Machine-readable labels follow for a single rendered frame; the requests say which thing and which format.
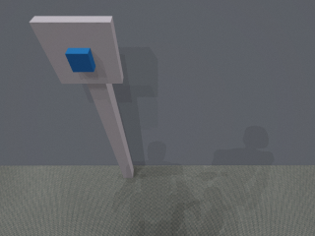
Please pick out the panel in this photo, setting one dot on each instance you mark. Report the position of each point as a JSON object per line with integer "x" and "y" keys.
{"x": 58, "y": 33}

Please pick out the button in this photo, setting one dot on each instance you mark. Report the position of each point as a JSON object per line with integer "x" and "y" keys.
{"x": 81, "y": 60}

